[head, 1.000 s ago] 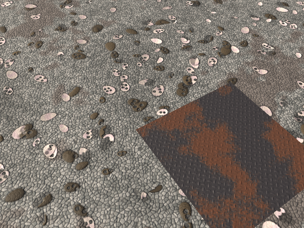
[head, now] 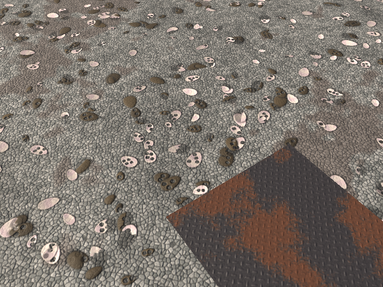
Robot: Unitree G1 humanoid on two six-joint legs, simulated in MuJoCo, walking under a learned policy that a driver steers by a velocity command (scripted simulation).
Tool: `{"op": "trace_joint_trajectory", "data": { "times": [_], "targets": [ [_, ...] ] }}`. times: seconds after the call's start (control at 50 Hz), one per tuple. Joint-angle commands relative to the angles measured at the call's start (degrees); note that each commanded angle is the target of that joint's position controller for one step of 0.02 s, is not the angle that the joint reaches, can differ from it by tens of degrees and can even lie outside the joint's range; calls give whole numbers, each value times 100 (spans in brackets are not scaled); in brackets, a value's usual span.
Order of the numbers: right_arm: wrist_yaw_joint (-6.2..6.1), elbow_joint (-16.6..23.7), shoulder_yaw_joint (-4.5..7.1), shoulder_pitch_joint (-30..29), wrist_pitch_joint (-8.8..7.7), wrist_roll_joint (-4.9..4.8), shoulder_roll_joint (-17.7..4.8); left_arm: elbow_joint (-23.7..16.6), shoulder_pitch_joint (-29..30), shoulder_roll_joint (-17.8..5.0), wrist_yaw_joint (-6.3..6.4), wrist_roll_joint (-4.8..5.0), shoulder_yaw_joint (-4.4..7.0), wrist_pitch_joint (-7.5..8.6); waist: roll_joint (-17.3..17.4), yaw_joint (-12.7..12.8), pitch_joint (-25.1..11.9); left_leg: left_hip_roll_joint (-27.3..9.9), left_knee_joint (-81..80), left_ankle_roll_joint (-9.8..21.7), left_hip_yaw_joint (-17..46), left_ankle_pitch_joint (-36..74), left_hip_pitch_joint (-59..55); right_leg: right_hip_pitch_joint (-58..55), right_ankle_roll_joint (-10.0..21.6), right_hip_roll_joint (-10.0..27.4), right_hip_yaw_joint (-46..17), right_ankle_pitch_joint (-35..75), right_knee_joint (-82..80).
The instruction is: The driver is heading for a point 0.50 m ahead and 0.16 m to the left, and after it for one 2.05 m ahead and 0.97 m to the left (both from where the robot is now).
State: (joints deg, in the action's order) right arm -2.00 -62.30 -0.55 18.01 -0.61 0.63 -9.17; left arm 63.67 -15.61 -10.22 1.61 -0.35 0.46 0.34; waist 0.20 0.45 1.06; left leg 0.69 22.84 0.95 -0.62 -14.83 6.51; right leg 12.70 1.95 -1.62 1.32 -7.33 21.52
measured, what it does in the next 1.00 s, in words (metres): walks ahead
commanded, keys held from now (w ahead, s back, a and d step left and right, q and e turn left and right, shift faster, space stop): no key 0.46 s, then w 0.26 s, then w+q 0.28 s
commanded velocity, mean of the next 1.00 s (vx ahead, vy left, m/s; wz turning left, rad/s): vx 0.17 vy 0.00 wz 0.07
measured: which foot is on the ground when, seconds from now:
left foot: down 0.00-0.78, up 0.80-1.00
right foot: down 0.00-1.00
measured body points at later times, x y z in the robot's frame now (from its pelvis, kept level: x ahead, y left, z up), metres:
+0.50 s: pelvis +0.02 +0.01 +0.00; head +0.02 +0.01 +0.45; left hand +0.00 +0.23 -0.16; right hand -0.01 -0.20 -0.16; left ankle -0.03 +0.11 -0.74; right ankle +0.05 -0.10 -0.74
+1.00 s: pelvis +0.18 -0.04 +0.00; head +0.19 -0.05 +0.45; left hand +0.09 +0.18 -0.14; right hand +0.25 -0.27 -0.16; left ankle +0.19 +0.09 -0.66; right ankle +0.10 -0.11 -0.74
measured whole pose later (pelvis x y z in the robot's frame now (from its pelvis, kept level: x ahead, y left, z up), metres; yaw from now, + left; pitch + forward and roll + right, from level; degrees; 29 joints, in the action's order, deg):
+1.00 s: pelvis +0.18 -0.04 +0.00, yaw +6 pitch +0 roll +0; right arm 1.5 -57.7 3.4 14.1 -2.1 1.5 -11.5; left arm 62.6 -25.1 -8.3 1.4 -1.0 1.8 5.6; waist 2.1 0.4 1.0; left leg -2.5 62.6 4.9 -0.9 -10.8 33.1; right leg 0.1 3.9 -2.3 10.0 -16.1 15.4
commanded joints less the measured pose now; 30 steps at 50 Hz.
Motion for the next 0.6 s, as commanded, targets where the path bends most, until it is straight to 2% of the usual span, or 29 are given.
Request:
{"op": "trace_joint_trajectory", "data": {
  "times": [0.02,0.46,0.48,0.52,0.54,0.56,0.58,0.6],
  "targets": [
    [-22,22,66,393,-29,-2,-468,-24,-220,-424,27,1,48,33,14,-19,286,-615,-598,196,595,198,669,-351,83,601,-703,96,-314],
    [-67,-233,21,618,-48,-4,-244,345,-396,-183,80,0,8,6,28,-11,370,-589,-590,218,569,509,553,-429,44,638,-644,364,-206],
    [-65,-258,21,688,-46,5,-231,364,-434,-152,77,-3,0,0,40,-23,259,-549,-660,237,567,51,516,-466,49,578,-608,-32,-212],
    [-54,-250,120,767,-5,22,-442,309,-398,-227,60,-19,48,-31,237,-62,401,-478,-737,402,701,-1470,652,-170,125,272,-369,-1279,165],
    [-41,-213,176,793,29,27,-556,249,-356,-233,34,-50,71,-44,440,-106,590,-591,-880,557,976,-2347,746,207,167,99,-210,-1929,477],
    [-33,-212,222,960,52,23,-630,141,-197,-191,-2,-89,76,-42,582,-211,862,-848,-1144,741,1386,-3033,720,752,170,-28,-64,-2171,873],
    [-32,-247,273,1143,56,13,-720,-1,-7,-59,-45,-139,53,-15,816,-308,1086,-1266,-1464,964,1913,-3468,631,1185,153,-94,179,-1992,1376],
    [-35,-249,312,1161,41,18,-761,-133,134,-5,-85,-195,43,35,887,-324,1290,-1633,-1655,1154,2255,-3447,612,1500,162,88,252,-1676,1828]
  ]
}}
Keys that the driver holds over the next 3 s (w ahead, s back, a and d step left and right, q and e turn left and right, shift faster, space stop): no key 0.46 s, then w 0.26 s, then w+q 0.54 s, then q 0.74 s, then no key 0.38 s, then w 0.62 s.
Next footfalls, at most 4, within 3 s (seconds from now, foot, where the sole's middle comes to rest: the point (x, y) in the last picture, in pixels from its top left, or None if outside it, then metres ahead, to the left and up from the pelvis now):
1.24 left None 0.45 0.06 -0.78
1.84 right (202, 247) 0.68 0.00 -0.78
2.28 left None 0.48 0.10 -0.78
2.72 right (201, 250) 0.67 0.00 -0.78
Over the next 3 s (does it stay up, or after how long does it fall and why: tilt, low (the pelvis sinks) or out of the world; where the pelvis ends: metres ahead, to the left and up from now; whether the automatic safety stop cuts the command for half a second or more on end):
stays up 0.66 0.10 0.00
